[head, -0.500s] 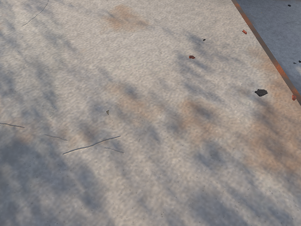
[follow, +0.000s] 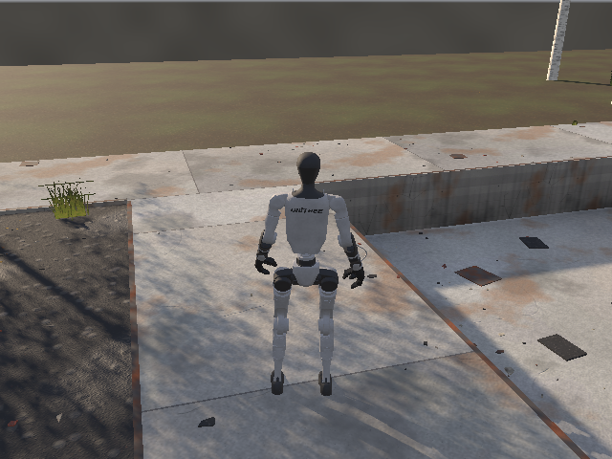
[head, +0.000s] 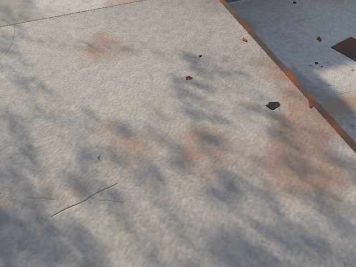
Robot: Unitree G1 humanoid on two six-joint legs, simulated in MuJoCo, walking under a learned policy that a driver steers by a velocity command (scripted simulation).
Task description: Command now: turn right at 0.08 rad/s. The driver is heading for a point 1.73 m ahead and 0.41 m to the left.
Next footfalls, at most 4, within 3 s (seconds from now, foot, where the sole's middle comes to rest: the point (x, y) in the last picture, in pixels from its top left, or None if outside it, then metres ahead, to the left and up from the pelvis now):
2.24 right None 0.44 -0.07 -0.77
2.76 left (141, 213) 0.75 0.18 -0.77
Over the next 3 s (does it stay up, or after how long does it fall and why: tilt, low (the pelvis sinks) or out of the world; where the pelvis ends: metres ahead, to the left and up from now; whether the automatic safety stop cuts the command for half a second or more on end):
stays up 0.70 0.10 0.01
